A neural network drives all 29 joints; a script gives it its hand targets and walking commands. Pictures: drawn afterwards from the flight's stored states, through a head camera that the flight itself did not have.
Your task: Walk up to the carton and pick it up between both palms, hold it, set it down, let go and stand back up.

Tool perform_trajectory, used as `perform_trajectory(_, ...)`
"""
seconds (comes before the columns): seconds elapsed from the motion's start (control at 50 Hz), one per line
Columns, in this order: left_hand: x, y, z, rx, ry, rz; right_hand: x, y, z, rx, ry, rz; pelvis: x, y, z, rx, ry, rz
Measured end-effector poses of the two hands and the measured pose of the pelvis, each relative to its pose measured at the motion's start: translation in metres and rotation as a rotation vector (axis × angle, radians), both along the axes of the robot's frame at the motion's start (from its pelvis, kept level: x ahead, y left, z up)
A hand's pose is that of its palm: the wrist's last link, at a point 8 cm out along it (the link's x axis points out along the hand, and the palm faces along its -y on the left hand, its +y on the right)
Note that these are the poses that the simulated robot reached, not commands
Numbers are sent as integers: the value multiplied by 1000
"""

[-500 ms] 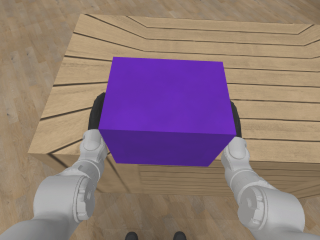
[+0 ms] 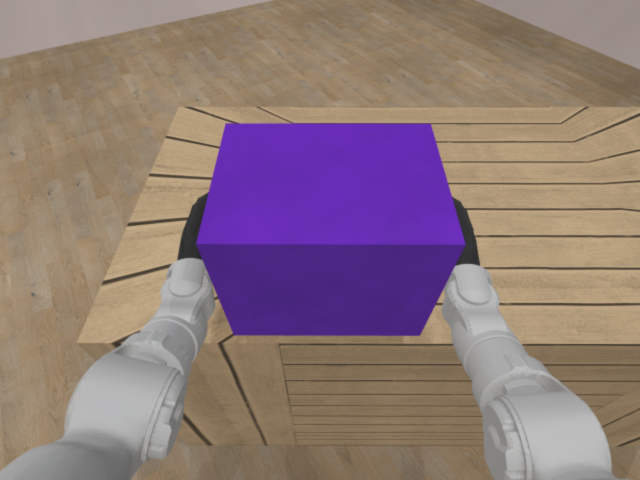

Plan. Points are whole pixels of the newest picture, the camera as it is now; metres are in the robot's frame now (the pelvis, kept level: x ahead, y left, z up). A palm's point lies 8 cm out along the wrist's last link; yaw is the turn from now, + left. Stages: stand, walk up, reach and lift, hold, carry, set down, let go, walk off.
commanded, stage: reach and lift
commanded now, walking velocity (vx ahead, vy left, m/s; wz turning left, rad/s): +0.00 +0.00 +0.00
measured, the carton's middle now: (327, 234) +0.42 -0.01 +0.08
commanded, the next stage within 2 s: hold in 1.76 s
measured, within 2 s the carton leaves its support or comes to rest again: neither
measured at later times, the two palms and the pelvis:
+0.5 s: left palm (181, 225) +0.39 +0.16 +0.14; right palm (485, 236) +0.36 -0.19 +0.13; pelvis +0.00 -0.01 +0.02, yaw +1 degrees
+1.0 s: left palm (165, 229) +0.36 +0.17 +0.16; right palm (485, 244) +0.35 -0.18 +0.14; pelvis +0.00 -0.01 +0.02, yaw +1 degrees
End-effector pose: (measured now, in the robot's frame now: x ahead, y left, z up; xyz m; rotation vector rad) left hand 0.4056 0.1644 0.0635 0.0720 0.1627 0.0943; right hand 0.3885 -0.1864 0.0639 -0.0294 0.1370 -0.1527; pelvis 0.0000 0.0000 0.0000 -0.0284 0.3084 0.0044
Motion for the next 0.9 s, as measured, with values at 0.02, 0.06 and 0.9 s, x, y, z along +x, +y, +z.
perform_trajectory(0.02,1,1,7,4,-6,0,1,1,7,5,-6,0,1,0,1,1,-14,0)
perform_trajectory(0.06,2,2,22,12,-15,-2,2,2,20,19,-13,-3,2,-1,3,4,-45,-1)
perform_trajectory(0.9,-43,8,92,20,15,17,-39,8,75,65,20,3,0,-5,17,19,-362,26)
